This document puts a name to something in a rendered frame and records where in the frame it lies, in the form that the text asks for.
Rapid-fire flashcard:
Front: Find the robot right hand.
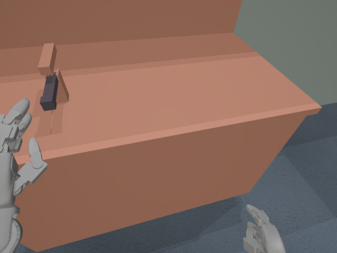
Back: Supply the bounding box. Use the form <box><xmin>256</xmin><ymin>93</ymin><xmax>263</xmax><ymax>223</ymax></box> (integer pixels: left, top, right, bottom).
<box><xmin>243</xmin><ymin>204</ymin><xmax>285</xmax><ymax>253</ymax></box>

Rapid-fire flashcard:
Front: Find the left robot forearm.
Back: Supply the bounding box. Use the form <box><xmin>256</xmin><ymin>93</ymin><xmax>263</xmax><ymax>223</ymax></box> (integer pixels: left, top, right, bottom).
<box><xmin>0</xmin><ymin>205</ymin><xmax>23</xmax><ymax>253</ymax></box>

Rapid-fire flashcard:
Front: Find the robot left hand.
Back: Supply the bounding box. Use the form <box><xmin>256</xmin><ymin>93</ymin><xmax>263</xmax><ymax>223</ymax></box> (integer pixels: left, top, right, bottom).
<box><xmin>0</xmin><ymin>98</ymin><xmax>47</xmax><ymax>206</ymax></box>

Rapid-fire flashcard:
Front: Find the counter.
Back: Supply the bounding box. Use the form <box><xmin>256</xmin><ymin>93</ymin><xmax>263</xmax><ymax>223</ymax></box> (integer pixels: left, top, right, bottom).
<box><xmin>0</xmin><ymin>0</ymin><xmax>322</xmax><ymax>252</ymax></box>

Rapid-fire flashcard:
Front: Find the tap lever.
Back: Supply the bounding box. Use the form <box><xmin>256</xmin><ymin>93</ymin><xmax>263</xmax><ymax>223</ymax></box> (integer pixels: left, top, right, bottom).
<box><xmin>40</xmin><ymin>72</ymin><xmax>58</xmax><ymax>111</ymax></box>

